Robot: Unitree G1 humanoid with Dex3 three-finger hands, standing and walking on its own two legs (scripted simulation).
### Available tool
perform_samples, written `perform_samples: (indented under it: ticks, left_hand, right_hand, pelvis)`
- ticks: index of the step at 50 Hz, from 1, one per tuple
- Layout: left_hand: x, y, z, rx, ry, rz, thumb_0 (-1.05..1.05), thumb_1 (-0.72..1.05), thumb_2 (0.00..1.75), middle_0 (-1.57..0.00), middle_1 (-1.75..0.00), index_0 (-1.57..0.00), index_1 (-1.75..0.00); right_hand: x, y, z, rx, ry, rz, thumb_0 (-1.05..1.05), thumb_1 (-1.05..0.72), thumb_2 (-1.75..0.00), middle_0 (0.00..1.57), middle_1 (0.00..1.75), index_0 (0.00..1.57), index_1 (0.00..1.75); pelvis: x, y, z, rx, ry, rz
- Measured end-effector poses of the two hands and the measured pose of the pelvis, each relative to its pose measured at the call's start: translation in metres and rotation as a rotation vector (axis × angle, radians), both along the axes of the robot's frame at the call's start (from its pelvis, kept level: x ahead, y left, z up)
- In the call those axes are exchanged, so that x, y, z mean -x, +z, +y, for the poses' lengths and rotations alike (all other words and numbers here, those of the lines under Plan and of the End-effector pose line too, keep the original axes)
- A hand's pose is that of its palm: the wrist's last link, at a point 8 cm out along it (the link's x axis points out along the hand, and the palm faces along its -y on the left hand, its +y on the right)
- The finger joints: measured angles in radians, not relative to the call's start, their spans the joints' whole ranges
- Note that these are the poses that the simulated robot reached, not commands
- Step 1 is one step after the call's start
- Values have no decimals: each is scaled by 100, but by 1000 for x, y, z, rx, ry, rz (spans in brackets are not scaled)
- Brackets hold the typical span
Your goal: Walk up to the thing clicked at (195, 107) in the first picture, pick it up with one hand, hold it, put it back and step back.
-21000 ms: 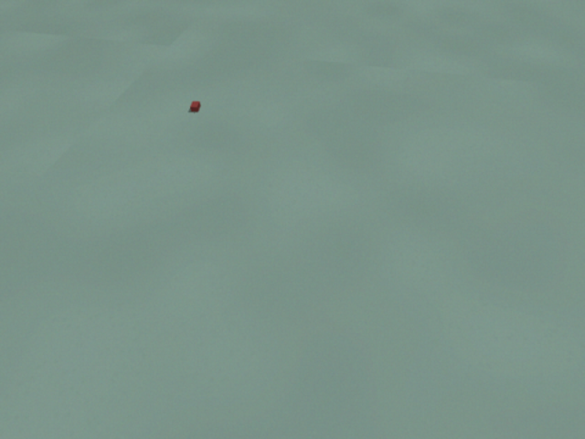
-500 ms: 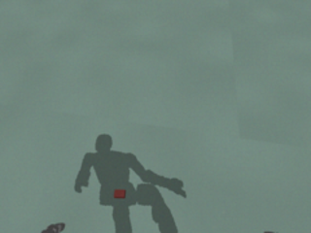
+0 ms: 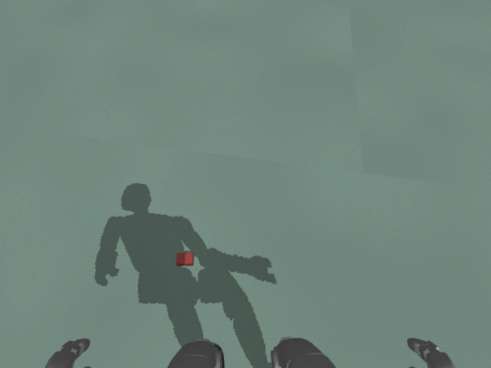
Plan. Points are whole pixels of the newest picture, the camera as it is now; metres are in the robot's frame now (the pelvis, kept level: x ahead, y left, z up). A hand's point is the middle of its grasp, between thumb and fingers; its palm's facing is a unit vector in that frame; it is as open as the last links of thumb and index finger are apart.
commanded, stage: walk up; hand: left
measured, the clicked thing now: (185, 259) +0.48 +0.23 -0.75
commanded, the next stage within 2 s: stand in 1.68 s
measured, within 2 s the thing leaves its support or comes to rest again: neither
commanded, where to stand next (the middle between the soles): +0.11 -0.02 m, yaw +2 degrees
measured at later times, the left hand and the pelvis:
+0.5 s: hand out of the picture -0.01 +0.25 -0.15, palm faces +0.03 -0.93 -0.37, open 7.4 cm; pelvis -0.14 -0.02 -0.01, yaw +2 degrees
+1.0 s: hand out of the picture -0.16 +0.23 -0.15, palm faces +0.05 -0.93 -0.38, open 7.4 cm; pelvis -0.21 -0.04 +0.00, yaw +1 degrees
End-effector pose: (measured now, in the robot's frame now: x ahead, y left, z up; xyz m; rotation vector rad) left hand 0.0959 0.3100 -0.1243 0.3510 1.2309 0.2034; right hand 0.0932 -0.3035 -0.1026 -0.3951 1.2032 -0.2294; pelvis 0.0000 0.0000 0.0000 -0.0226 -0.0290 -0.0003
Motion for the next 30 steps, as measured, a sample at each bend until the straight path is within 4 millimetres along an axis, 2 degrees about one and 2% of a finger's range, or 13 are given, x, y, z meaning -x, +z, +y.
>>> perform_samples:
  ticks: [6,11,16,21,25,30]
  left_hand:
    - [36,6,-12,-36,-15,-22,0,90,90,-20,-30,-20,-30]
    - [68,20,-22,-35,-7,-51,1,90,90,-20,-30,-21,-30]
    - [83,27,-21,-46,-3,-104,1,90,90,-20,-30,-21,-30]
    - [96,14,-13,-23,-4,-179,1,90,90,-20,-30,-21,-30]
    - [121,8,-15,1,10,-151,0,90,90,-20,-30,-20,-30]
    - [160,10,-21,20,15,-125,1,90,90,-20,-30,-20,-30]
  right_hand:
    - [12,-16,-15,-41,4,-76,0,-90,-89,21,30,21,30]
    - [35,-13,-23,-55,-3,-80,1,-91,-89,21,30,21,30]
    - [70,-9,-27,-27,28,-56,0,-91,-89,21,30,21,30]
    - [111,-12,-25,21,62,-15,1,-91,-89,20,30,21,30]
    - [145,-2,-20,18,62,-8,1,-91,-89,21,30,21,30]
    - [174,13,-29,37,49,-45,1,-90,-89,21,30,21,30]
  pelvis:
    - [32,-11,-14,1,-31,-22]
    - [57,-5,-21,-33,-25,-20]
    - [84,-2,-19,-40,4,-2]
    - [119,-14,-14,-45,46,-12]
    - [144,-9,-15,-29,42,-25]
    - [170,-1,-24,-1,14,-18]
